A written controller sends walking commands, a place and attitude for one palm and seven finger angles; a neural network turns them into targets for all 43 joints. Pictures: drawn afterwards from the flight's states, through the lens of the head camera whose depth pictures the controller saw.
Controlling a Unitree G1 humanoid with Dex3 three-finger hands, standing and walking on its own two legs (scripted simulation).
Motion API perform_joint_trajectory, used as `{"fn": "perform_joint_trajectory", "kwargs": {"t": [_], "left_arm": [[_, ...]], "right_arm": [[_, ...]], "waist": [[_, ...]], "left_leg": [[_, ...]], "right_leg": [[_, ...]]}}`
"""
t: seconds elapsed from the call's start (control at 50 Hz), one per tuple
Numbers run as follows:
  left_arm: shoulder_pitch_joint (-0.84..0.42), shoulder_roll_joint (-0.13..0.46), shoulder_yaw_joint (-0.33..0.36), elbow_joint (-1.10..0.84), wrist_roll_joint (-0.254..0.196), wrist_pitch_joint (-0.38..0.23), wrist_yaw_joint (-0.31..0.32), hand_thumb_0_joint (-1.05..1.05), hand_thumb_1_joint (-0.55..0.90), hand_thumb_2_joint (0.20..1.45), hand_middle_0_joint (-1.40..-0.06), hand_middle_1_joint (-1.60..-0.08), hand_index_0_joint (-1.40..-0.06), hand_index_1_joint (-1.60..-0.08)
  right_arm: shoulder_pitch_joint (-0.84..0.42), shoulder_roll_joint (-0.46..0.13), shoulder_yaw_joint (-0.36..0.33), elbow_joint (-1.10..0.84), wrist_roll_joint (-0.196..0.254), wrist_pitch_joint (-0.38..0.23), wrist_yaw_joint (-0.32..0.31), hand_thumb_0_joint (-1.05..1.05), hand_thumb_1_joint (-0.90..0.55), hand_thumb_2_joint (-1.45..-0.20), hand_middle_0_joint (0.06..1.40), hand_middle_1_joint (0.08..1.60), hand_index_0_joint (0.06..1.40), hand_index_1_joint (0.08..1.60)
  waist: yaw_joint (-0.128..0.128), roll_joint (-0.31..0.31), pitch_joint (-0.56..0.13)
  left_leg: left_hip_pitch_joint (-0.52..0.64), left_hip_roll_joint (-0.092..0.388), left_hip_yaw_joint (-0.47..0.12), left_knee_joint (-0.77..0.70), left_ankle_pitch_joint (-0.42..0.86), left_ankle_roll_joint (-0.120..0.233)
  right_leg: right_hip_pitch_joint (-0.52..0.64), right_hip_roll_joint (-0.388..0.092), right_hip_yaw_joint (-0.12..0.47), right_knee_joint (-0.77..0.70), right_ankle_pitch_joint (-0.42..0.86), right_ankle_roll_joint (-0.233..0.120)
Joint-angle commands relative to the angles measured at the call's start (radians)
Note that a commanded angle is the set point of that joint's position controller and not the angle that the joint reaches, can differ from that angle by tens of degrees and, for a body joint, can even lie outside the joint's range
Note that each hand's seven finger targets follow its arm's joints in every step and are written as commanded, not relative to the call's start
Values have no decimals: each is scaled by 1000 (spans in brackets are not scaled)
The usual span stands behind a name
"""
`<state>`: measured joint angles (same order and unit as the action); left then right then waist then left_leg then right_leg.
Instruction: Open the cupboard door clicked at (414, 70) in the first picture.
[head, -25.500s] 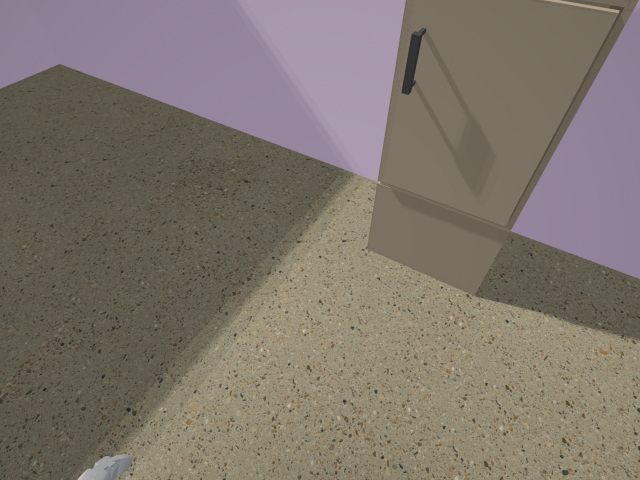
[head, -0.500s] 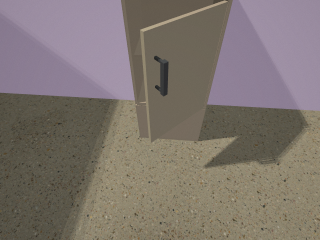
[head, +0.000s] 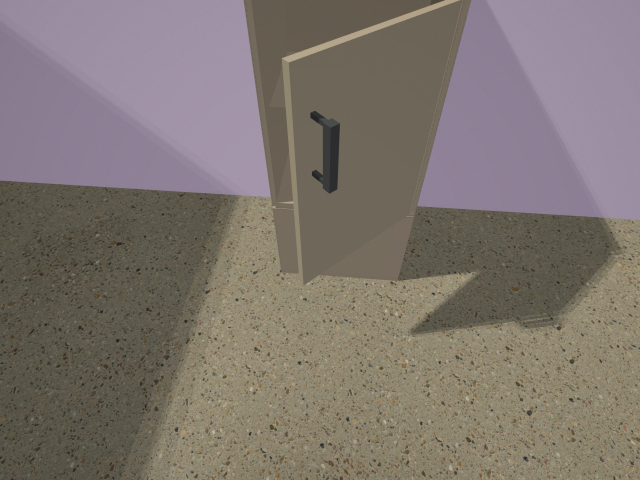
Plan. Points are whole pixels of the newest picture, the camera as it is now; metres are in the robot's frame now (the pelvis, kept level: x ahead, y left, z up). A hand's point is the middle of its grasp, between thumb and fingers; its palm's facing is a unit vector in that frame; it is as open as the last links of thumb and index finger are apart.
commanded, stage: look to check the result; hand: left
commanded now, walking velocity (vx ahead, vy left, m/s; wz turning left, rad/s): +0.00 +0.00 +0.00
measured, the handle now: (323, 153) +0.64 +0.03 +0.04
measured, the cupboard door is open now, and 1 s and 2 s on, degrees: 44 44 44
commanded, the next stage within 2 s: walk to a spot facing it in 0.22 s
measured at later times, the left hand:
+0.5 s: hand out of the picture +0.04 +0.20 -0.17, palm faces -0.01 -0.97 -0.25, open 7.4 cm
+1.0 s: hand out of the picture +0.08 +0.16 -0.16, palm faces -0.23 -0.93 -0.30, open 7.4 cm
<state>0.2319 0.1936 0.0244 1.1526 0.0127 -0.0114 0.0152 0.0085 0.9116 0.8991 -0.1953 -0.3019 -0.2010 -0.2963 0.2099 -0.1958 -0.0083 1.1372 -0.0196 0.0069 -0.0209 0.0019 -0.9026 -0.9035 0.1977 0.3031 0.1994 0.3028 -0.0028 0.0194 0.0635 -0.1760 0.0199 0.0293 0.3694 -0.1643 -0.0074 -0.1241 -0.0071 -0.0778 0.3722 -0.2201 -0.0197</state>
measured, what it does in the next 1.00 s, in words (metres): lifts its left foot, turning right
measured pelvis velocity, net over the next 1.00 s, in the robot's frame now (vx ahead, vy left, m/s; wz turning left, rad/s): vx -0.02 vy -0.03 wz -0.32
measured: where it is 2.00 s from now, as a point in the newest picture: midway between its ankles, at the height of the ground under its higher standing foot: outside the picture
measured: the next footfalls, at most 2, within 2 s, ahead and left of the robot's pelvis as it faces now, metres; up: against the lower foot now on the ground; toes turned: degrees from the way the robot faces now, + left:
left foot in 1.32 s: +0.10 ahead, +0.10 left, +0.00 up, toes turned -32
right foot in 1.68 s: -0.07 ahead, -0.12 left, +0.00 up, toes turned -46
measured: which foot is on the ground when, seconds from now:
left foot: down 0.00-0.80, up 0.82-1.00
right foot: down 0.00-1.00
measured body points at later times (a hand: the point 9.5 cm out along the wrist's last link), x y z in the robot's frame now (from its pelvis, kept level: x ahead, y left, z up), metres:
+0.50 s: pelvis +0.00 +0.00 +0.00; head +0.03 -0.01 +0.45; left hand +0.04 +0.26 -0.15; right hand +0.04 -0.25 -0.16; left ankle +0.02 +0.12 -0.75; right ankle -0.01 -0.10 -0.75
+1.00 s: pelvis -0.02 -0.03 +0.00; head +0.04 -0.07 +0.44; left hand +0.09 +0.21 -0.14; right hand +0.00 -0.30 -0.16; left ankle +0.00 +0.13 -0.66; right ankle -0.03 -0.10 -0.75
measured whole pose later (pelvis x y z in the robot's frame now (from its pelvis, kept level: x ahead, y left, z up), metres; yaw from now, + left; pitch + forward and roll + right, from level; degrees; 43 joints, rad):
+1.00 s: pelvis -0.02 -0.03 +0.00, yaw -18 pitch +1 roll +3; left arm 0.22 0.19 0.08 0.97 0.02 0.03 0.01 0.01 0.91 0.90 -0.20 -0.30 -0.20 -0.30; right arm 0.11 -0.24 -0.08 0.96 -0.01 0.06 -0.02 0.01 -0.90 -0.90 0.20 0.30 0.20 0.30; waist 0.03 0.01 0.12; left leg -0.48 0.04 0.02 1.08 -0.41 -0.06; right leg -0.28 0.06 0.09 0.50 -0.23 -0.07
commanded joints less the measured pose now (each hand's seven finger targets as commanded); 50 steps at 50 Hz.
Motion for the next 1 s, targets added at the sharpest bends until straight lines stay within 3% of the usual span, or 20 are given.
{"fn": "perform_joint_trajectory", "kwargs": {"t": [0.0, 0.32, 0.38, 0.52, 0.54, 0.6, 0.62, 0.64, 0.66, 0.7, 0.74, 0.76, 0.78, 0.8, 0.82, 0.84, 0.86, 0.88, 0.94, 0.98], "left_arm": [[25, 145, 19, -34, -2, -18, 11, 0, 900, 900, -200, -300, -200, -300], [-19, 183, 23, -42, -2, -23, 7, 0, 900, 900, -200, -300, -200, -300], [10, 130, 21, -44, -2, -3, 10, 0, 900, 900, -200, -300, -200, -300], [-16, 172, 62, -125, 8, 37, -5, 0, 900, 900, -200, -300, -200, -300], [-17, 166, 66, -136, 9, 38, -7, 0, 900, 900, -200, -300, -200, -300], [-20, 146, 70, -169, 11, 43, -15, 0, 900, 900, -200, -300, -200, -300], [-22, 133, 71, -178, 11, 46, -18, 0, 900, 900, -200, -300, -200, -300], [-24, 121, 72, -189, 11, 51, -22, 0, 900, 900, -200, -300, -200, -300], [-37, 111, 73, -200, 12, 57, -25, 0, 900, 900, -200, -300, -200, -300], [-38, 101, 74, -215, 12, 58, -30, 0, 900, 900, -200, -300, -200, -300], [35, 92, 78, -200, 11, 49, -34, 0, 900, 900, -200, -300, -200, -300], [106, 121, 87, -181, 13, 44, -32, 0, 900, 900, -200, -300, -200, -300], [138, 231, 108, -177, 30, 29, -18, 0, 900, 900, -200, -300, -200, -300], [147, 277, 115, -179, 19, 32, -3, 0, 900, 900, -200, -300, -200, -300], [120, 269, 113, -188, 12, 33, 2, 0, 900, 900, -200, -300, -200, -300], [57, 236, 109, -215, 11, 37, 4, 0, 900, 900, -200, -300, -200, -300], [4, 213, 105, -234, 12, 37, 6, 0, 900, 900, -200, -300, -200, -300], [-5, 196, 105, -237, 9, 32, 10, 0, 900, 900, -200, -300, -200, -300], [49, 189, 101, -234, 8, 18, 15, 0, 900, 900, -200, -300, -200, -300], [79, 200, 103, -227, 10, 19, 16, 0, 900, 900, -200, -300, -200, -300]], "right_arm": [[26, -131, -18, -31, 0, -17, -10, 0, -900, -900, 200, 300, 200, 300], [-13, -172, -20, -37, 0, -23, -7, 0, -900, -900, 200, 300, 200, 300], [26, -107, -13, -32, -1, -8, -13, 0, -900, -900, 200, 300, 200, 300], [29, -149, -54, -100, -4, 13, -26, 0, -900, -900, 200, 300, 200, 300], [26, -153, -59, -110, -4, 12, -27, 0, -900, -900, 200, 300, 200, 300], [29, -183, -73, -136, -6, 8, -31, 0, -900, -900, 200, 300, 200, 300], [34, -197, -79, -144, -7, 6, -33, 0, -900, -900, 200, 300, 200, 300], [35, -208, -83, -149, -9, 3, -32, 0, -900, -900, 200, 300, 200, 300], [37, -209, -85, -155, -14, 0, -31, 0, -900, -900, 200, 300, 200, 300], [12, -206, -85, -176, -17, -3, -31, 0, -900, -900, 200, 300, 200, 300], [-44, -205, -86, -194, -16, 0, -29, 0, -900, -900, 200, 300, 200, 300], [-77, -197, -86, -209, -7, 7, -28, 0, -900, -900, 200, 300, 200, 300], [-78, -132, -80, -241, 6, 14, -22, 0, -900, -900, 200, 300, 200, 300], [-125, -116, -78, -264, 6, 22, -16, 0, -900, -900, 200, 300, 200, 300], [-96, -126, -80, -255, 7, 30, -11, 0, -900, -900, 200, 300, 200, 300], [-104, -124, -85, -247, 7, 34, -7, 0, -900, -900, 200, 300, 200, 300], [-105, -125, -87, -240, 4, 35, -6, 0, -900, -900, 200, 300, 200, 300], [-96, -127, -88, -235, 1, 33, -5, 0, -900, -900, 200, 300, 200, 300], [-114, -98, -74, -247, 7, 26, -9, 0, -900, -900, 200, 300, 200, 300], [-136, -90, -73, -259, 10, 26, -11, 0, -900, -900, 200, 300, 200, 300]], "waist": [[-4, -18, -22], [-2, -16, -41], [-4, -10, -48], [-8, -32, -29], [-9, -26, -33], [-8, 68, -61], [-8, 117, -62], [-7, 183, -64], [-12, 206, -61], [3, 177, -55], [52, 127, -76], [93, 10, -83], [101, -364, -79], [117, -393, -22], [84, -293, -31], [56, -223, -8], [33, -215, -4], [29, -189, -47], [37, -94, -128], [51, -97, -143]], "left_leg": [[27, 87, -82, -53, 78, 28], [43, 92, -89, -71, 107, 27], [60, 100, -49, -20, 118, 16], [4, 132, 6, 56, -4, 21], [10, 145, 0, 55, -5, 26], [42, 224, -57, 12, -11, 67], [36, 272, -95, -24, -10, 97], [33, 337, -128, -65, 20, 138], [35, 376, -145, -88, 59, 173], [8, 396, -107, -58, 124, 181], [-30, 333, 6, 69, 187, 117], [-107, 267, 59, 205, 75, 60], [-295, 94, 153, 448, -265, -26], [-398, 11, 65, 664, -471, -37], [-408, 38, -27, 763, -419, -31], [-413, 49, -41, 801, -350, -32], [-424, 54, -53, 819, -287, -38], [-413, 58, -57, 810, -247, -43], [-396, 37, -49, 720, -243, -57], [-384, 23, -40, 662, -254, -62]], "right_leg": [[-43, -111, 100, -95, 60, -25], [-16, -117, 104, -105, 98, -24], [-50, -115, 126, -68, 169, -19], [-142, -99, 194, 38, 178, -38], [-160, -87, 196, 61, 182, -37], [-224, -27, 160, 184, 121, -17], [-244, -2, 132, 272, 48, -9], [-269, 15, 88, 389, -150, 2], [-297, 11, 70, 483, -281, 9], [-279, -24, 83, 494, -313, 7], [-151, -22, 53, 310, -180, 9], [-46, -27, 82, 130, 1, 6], [28, -227, 431, -83, 185, -52], [-8, -347, 610, -109, 387, -125], [-17, -334, 560, -94, 274, -175], [-87, -277, 544, -103, 88, -185], [-88, -229, 528, -93, 68, -166], [-46, -214, 495, -67, 138, -151], [73, -192, 466, -4, 404, -159], [112, -183, 471, 13, 484, -159]]}}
